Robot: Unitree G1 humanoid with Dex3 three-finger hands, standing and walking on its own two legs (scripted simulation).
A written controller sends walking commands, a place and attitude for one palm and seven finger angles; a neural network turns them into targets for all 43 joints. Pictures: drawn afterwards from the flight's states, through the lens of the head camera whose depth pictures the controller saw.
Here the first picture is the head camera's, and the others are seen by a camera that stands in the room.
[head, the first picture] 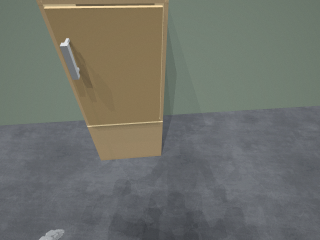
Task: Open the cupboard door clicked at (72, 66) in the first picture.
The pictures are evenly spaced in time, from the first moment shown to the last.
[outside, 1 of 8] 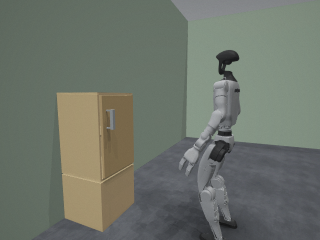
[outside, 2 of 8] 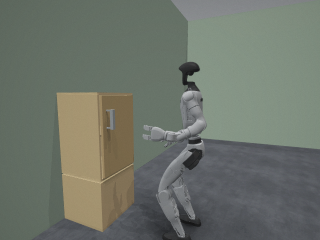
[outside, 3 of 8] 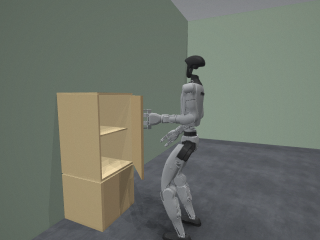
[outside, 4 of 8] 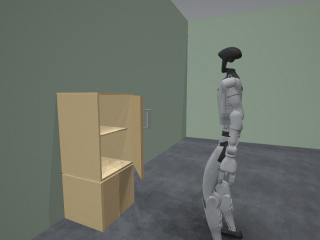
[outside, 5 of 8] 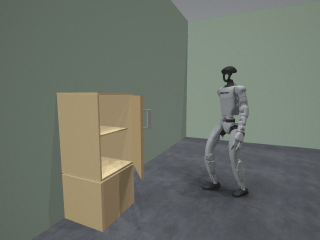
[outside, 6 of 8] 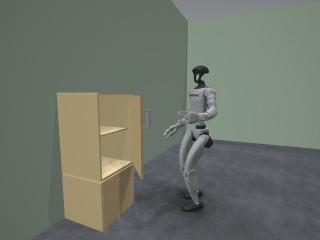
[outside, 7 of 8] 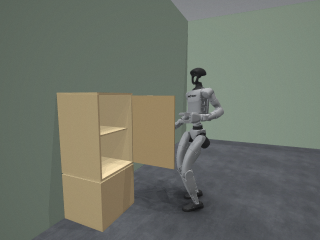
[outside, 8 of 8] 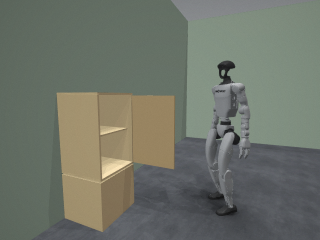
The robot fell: no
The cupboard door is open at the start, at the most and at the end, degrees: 0 90 89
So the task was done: yes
